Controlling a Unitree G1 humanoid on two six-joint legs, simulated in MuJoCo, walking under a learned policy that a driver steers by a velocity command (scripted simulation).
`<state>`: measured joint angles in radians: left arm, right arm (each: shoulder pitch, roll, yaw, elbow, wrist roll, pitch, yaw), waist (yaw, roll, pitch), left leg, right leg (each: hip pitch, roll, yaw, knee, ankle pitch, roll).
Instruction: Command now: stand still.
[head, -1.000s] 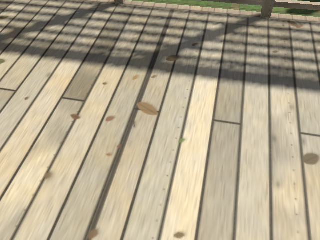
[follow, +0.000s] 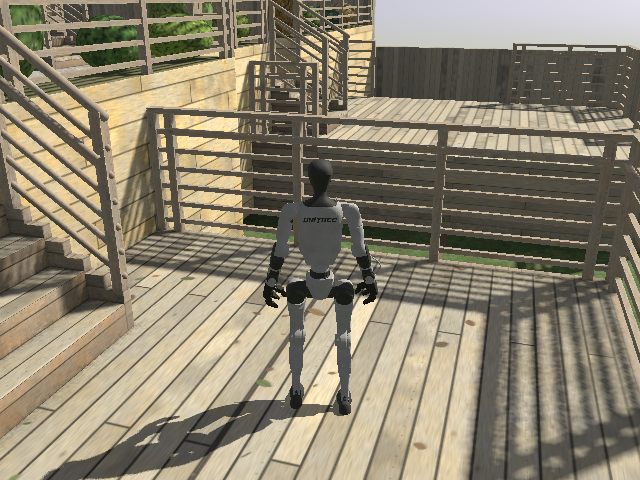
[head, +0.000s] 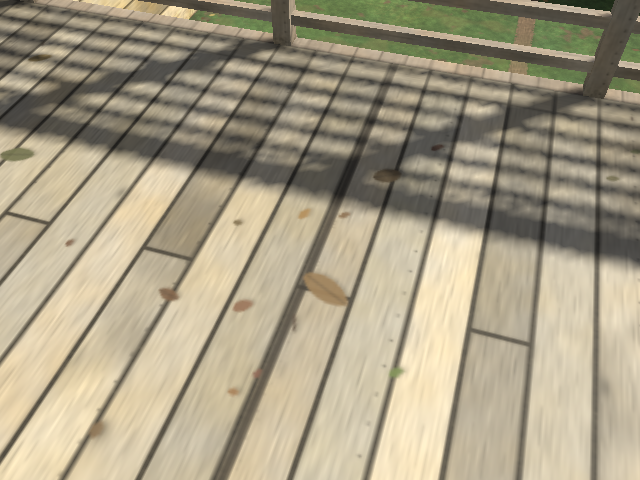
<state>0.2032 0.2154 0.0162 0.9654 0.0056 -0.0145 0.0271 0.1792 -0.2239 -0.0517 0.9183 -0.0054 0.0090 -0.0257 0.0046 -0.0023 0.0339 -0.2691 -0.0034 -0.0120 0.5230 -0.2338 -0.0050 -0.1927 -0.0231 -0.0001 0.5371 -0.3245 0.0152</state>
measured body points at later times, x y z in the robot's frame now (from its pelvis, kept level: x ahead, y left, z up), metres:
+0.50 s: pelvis +0.07 +0.03 +0.00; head +0.07 +0.04 +0.45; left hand +0.09 +0.29 -0.15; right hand +0.09 -0.24 -0.14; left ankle +0.04 +0.12 -0.73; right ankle -0.02 -0.11 -0.68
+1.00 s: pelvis +0.32 -0.03 +0.00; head +0.35 -0.04 +0.44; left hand +0.47 +0.22 -0.12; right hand +0.32 -0.30 -0.15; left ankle +0.18 +0.11 -0.63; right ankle +0.40 -0.12 -0.73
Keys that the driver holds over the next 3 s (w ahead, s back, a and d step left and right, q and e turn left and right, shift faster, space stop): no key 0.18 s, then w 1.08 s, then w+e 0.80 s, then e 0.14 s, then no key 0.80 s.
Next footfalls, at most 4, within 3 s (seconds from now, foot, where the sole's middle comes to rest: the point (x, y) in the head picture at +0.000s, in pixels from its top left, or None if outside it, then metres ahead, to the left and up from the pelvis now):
0.88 right None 0.44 -0.12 -0.77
1.42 left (285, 372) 0.76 0.12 -0.77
1.96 right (410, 292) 0.99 -0.19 -0.77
2.42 left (384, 212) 1.27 -0.14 -0.77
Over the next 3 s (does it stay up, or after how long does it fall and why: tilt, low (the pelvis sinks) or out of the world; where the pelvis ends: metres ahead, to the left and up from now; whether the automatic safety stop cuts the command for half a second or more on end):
stays up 1.13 -0.19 0.00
